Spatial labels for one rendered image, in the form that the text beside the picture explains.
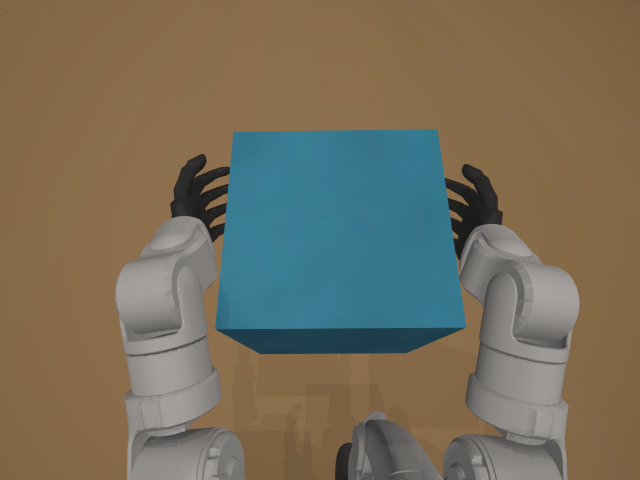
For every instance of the carton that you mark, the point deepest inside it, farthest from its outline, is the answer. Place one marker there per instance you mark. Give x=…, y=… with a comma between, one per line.
x=338, y=242

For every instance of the robot left forearm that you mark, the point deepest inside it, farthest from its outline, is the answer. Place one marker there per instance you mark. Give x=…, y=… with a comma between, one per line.
x=159, y=299

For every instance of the left robot hand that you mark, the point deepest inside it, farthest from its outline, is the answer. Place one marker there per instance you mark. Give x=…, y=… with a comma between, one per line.
x=189, y=202

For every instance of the right robot hand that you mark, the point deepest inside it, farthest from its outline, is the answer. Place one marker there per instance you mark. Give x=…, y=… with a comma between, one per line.
x=482, y=209

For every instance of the robot left upper arm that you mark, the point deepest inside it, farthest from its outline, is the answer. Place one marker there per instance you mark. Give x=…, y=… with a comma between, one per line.
x=196, y=454

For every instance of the right robot shin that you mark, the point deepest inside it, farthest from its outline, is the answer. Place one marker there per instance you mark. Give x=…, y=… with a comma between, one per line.
x=353, y=474

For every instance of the robot right forearm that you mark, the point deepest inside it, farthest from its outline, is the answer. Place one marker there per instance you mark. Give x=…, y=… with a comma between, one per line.
x=525, y=336

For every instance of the right robot thigh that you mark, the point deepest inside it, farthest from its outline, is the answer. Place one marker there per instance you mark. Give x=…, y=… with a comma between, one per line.
x=386, y=451

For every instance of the robot right upper arm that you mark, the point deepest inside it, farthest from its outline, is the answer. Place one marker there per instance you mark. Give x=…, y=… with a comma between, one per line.
x=485, y=457

